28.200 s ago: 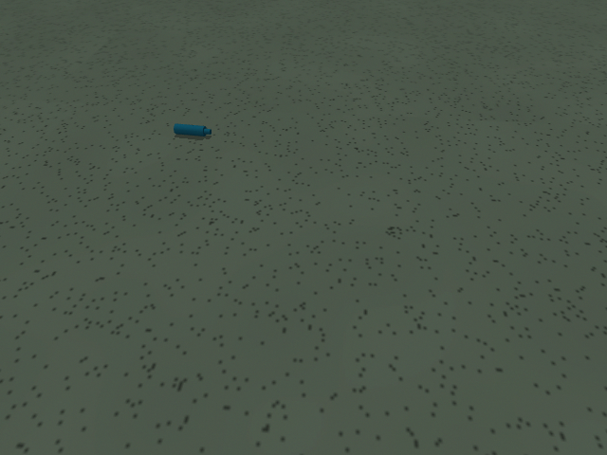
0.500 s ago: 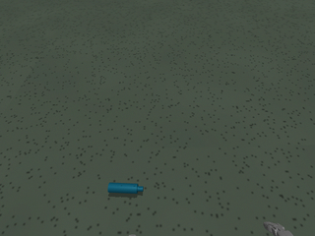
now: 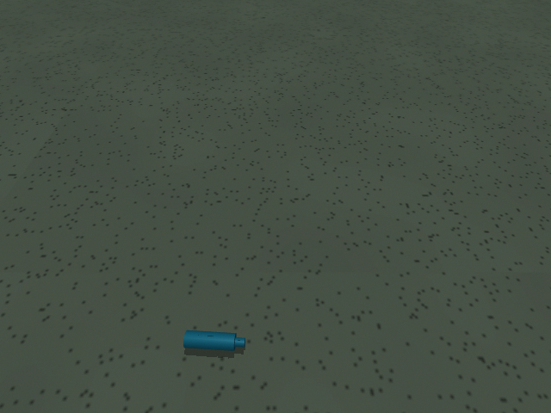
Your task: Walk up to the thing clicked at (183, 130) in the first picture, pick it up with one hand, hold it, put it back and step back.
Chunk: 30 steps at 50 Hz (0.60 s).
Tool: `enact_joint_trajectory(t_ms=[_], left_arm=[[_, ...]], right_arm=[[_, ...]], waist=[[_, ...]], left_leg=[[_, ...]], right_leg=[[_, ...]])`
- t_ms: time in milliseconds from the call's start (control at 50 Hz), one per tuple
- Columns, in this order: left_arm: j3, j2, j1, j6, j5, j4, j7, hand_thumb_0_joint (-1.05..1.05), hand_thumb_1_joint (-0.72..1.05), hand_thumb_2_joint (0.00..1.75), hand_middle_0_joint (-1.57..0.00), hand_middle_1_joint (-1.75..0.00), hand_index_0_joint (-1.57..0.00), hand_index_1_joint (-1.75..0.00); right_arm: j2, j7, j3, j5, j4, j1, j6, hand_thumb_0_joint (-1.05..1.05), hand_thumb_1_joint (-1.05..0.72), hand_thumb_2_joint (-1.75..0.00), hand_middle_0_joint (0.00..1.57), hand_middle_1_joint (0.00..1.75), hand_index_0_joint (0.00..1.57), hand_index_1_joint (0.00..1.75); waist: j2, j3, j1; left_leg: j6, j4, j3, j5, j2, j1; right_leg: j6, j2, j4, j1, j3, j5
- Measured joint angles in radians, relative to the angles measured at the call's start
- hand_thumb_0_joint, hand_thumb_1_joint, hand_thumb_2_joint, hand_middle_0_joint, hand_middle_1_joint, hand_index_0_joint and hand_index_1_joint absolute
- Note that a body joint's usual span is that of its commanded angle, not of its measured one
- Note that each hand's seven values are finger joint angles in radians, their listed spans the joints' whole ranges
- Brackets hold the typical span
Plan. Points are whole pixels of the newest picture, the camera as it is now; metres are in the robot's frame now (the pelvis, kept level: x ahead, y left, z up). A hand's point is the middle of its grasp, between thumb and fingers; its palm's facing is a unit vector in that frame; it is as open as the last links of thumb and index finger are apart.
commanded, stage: walk up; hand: left
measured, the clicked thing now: (215, 340) +0.51 +0.21 -0.75
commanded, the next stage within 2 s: none
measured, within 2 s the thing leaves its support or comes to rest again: neither
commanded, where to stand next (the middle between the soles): +0.11 -0.01 m, yaw -1 degrees
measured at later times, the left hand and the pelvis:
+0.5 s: hand out of the picture +0.07 +0.26 -0.16, palm faces +0.02 -0.94 -0.34, open 7.4 cm; pelvis +0.02 +0.00 +0.00, yaw +2 degrees
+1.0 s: hand (107, 410) +0.19 +0.29 -0.17, palm faces -0.01 -0.93 -0.38, open 7.4 cm; pelvis +0.11 +0.01 -0.02, yaw +2 degrees
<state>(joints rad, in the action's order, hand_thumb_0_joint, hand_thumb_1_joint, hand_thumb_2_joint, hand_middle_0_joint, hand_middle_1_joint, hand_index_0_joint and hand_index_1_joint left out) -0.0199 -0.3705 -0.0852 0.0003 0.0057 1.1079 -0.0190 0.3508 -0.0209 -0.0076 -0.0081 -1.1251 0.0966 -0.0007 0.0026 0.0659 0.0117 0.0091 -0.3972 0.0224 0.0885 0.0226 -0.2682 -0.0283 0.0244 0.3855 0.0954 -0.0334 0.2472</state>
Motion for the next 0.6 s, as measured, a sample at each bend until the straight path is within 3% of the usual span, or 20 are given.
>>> enact_joint_trajectory(t_ms=[440,520,560,600], left_arm=[[-0.005,0.012,-0.033,-0.002,0.004,0.025,0.008,0.01,0.9,0.9,-0.21,-0.3,-0.2,-0.3],[-0.021,0.011,-0.079,-0.018,0.028,-0.02,-0.007,0.01,0.9,0.9,-0.21,-0.3,-0.2,-0.3],[-0.031,0.006,-0.113,-0.031,0.036,-0.048,-0.008,0.01,0.9,0.9,-0.21,-0.3,-0.2,-0.3],[-0.039,0.003,-0.14,-0.038,0.04,-0.064,-0.008,0.01,0.9,0.9,-0.21,-0.3,-0.21,-0.3]], right_arm=[[-0.009,0.002,-0.005,0.006,0.008,-0.044,0.008,0.0,-0.9,-0.9,0.21,0.3,0.2,0.3],[-0.003,-0.024,-0.028,-0.016,0.043,0.005,0.015,0.0,-0.9,-0.89,0.21,0.3,0.2,0.3],[0.01,-0.033,-0.038,-0.024,0.06,0.033,0.016,0.0,-0.9,-0.89,0.21,0.3,0.2,0.3],[0.031,-0.039,-0.05,-0.028,0.075,0.057,0.012,0.0,-0.9,-0.89,0.21,0.3,0.2,0.3]], waist=[[-0.017,0.006,-0.02],[-0.013,-0.024,-0.024],[-0.006,-0.03,-0.035],[-0.018,-0.025,-0.036]], left_leg=[[0.006,0.002,0.024,0.011,-0.004,0.0],[-0.016,-0.124,0.014,0.212,-0.011,-0.033],[-0.011,-0.218,-0.013,0.225,-0.005,-0.058],[-0.012,-0.247,-0.021,0.249,0.015,-0.069]], right_leg=[[0.003,0.0,-0.028,-0.022,-0.025,0.007],[0.032,0.005,-0.008,-0.035,-0.028,0.101],[0.037,0.014,-0.035,-0.058,-0.025,0.039],[0.02,0.012,-0.042,-0.084,-0.033,0.047]])
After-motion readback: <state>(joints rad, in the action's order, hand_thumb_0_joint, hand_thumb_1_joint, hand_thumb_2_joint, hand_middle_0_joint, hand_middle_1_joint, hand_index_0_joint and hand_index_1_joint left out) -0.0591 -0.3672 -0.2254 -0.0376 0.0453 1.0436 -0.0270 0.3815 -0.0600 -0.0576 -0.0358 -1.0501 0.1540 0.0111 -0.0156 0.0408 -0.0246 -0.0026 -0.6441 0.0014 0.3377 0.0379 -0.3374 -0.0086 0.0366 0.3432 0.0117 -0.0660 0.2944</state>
